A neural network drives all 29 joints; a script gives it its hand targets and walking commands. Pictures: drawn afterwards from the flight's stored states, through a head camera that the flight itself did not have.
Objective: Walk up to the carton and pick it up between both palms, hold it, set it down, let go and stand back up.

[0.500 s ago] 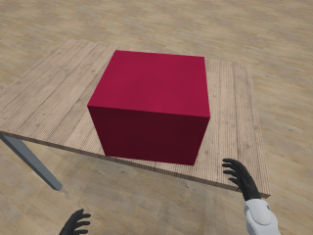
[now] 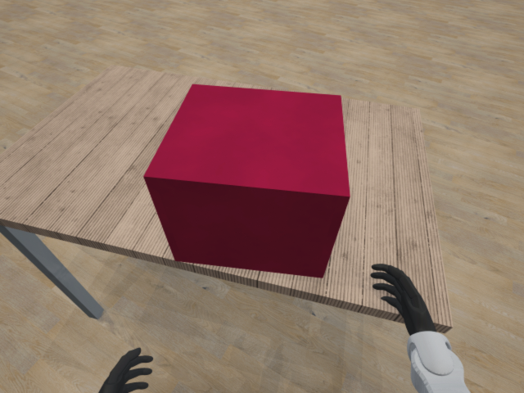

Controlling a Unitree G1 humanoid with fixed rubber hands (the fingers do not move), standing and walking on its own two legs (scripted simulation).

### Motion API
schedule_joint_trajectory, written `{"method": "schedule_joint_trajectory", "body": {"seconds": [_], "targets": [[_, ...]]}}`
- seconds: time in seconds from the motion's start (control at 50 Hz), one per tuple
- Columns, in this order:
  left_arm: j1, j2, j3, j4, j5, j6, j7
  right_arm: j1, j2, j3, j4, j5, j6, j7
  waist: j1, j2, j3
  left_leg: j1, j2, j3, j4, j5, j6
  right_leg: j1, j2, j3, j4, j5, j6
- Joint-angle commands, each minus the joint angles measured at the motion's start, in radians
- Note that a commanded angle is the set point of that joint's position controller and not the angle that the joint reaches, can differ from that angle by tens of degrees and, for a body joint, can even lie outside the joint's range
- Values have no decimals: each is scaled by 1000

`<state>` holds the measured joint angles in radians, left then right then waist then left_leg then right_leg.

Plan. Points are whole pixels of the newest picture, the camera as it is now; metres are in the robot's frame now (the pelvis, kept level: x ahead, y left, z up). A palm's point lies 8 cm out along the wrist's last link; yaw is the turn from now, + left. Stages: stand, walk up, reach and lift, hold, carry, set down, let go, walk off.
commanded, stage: stand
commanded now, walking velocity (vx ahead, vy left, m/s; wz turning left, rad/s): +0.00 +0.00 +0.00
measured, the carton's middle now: (256, 179) +0.47 +0.01 +0.06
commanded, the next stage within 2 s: none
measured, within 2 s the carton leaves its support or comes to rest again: neither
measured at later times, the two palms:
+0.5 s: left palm out of the picture +0.15 +0.23 -0.09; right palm (414, 317) +0.23 -0.22 +0.00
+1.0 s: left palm (97, 388) +0.16 +0.26 -0.10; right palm (409, 314) +0.23 -0.22 +0.01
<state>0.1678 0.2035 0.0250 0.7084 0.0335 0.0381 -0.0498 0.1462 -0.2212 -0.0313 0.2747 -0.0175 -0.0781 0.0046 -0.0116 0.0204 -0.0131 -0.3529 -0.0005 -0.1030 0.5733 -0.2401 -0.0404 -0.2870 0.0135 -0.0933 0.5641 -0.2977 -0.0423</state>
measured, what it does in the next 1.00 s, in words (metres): stands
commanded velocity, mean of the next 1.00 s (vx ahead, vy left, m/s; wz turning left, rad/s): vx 0.00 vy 0.00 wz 0.00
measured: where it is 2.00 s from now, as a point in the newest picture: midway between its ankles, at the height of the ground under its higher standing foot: outside the picture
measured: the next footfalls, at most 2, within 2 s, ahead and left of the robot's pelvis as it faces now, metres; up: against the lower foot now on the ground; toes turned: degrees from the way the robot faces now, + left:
none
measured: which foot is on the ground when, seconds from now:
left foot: down 0.00-1.00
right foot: down 0.00-1.00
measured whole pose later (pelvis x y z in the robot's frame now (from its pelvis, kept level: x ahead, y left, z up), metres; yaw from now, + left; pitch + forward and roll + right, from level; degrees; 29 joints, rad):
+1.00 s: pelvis +0.02 +0.03 +0.00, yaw -1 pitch +2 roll -1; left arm 0.14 0.20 0.04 0.76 0.03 0.04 -0.04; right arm 0.18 -0.22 -0.08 0.26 -0.03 -0.08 -0.03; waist -0.01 0.02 -0.01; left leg -0.33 -0.03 -0.07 0.57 -0.27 0.00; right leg -0.26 -0.02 -0.07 0.54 -0.31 0.00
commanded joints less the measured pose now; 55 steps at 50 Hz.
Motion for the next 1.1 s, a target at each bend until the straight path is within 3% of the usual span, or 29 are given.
{"method": "schedule_joint_trajectory", "body": {"seconds": [0.0, 0.4, 0.42, 0.5, 0.6, 0.78, 1.08], "targets": [[-38, 95, 24, -76, 0, -15, 3, 43, -72, -13, 73, -13, 74, -2, 8, 65, 11, -3, 35, -41, -86, 29, 22, -20, -79, 111, -117, -39, 11], [-39, 93, 23, -83, -1, -15, 4, 38, -70, -13, 76, -12, 75, -2, 8, 64, 9, -2, 33, -37, -80, 37, 19, -19, -78, 109, -114, -37, 10], [-44, 100, 31, -66, 1, -17, 8, 52, -56, -20, 87, -19, 77, -11, 21, 98, 15, 2, 29, -13, -63, 15, 19, -28, -110, 134, -152, -89, 12], [-74, 104, 31, -56, 2, -19, 10, 79, -47, -19, 85, -20, 79, -19, 2, 38, 37, 41, 28, 4, -52, 35, 19, -73, -126, 154, -198, -146, 10], [-70, 99, 35, -37, -1, -17, 8, 79, -45, -20, 80, -21, 72, -18, 12, 43, 26, 23, 39, -12, -73, 59, 24, -23, -110, 124, -165, -85, 17], [-59, 95, 41, -21, -1, -13, 9, 70, -40, -22, 69, -22, 69, -20, 28, 106, 2, -7, 46, -31, -103, 98, 38, 46, -93, 85, -96, 12, 31], [-50, 88, 39, -13, -3, -13, 12, 74, -44, -29, 59, -19, 75, -18, 21, 95, 5, 0, 38, -34, -110, 68, 56, 44, -94, 72, -96, 3, 48]]}}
